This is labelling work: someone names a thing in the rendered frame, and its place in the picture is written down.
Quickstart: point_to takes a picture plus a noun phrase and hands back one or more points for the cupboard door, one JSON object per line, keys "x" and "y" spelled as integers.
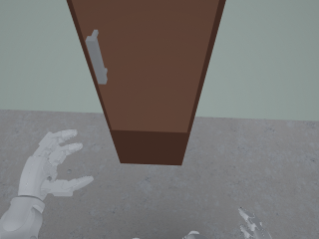
{"x": 154, "y": 52}

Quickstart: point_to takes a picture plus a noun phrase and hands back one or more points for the left robot forearm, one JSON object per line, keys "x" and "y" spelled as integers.
{"x": 23, "y": 219}

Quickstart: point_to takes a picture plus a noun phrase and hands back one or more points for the handle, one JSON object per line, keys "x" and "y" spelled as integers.
{"x": 96, "y": 58}

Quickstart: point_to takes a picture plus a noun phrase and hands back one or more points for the right robot hand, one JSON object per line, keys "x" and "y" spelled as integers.
{"x": 255, "y": 230}

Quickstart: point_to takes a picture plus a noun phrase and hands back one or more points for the right robot shin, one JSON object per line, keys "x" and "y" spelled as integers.
{"x": 193, "y": 232}

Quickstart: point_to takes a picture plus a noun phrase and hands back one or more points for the left robot hand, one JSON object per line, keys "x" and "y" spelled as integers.
{"x": 33, "y": 180}

